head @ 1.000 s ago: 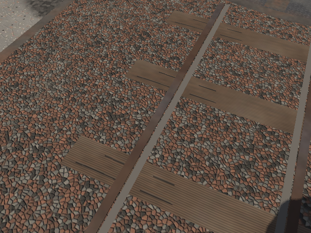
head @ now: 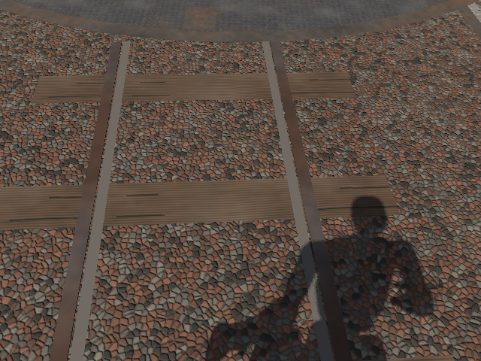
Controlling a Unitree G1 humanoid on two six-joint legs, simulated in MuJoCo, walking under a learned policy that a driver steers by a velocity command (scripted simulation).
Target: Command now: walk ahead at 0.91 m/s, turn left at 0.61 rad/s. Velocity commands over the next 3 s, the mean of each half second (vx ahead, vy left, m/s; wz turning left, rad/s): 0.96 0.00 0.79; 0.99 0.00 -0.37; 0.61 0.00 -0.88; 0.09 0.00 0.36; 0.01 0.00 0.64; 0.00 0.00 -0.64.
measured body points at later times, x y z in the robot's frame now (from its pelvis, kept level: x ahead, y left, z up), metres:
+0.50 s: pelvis +0.44 +0.07 +0.00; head +0.47 +0.08 +0.45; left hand +0.50 +0.38 -0.08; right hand +0.60 -0.20 -0.11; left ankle +0.22 +0.08 -0.60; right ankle +0.54 -0.03 -0.72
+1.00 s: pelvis +0.85 +0.27 +0.02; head +0.87 +0.28 +0.47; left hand +0.92 +0.58 -0.09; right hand +0.94 +0.00 -0.10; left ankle +0.76 +0.36 -0.72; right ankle +0.90 +0.16 -0.62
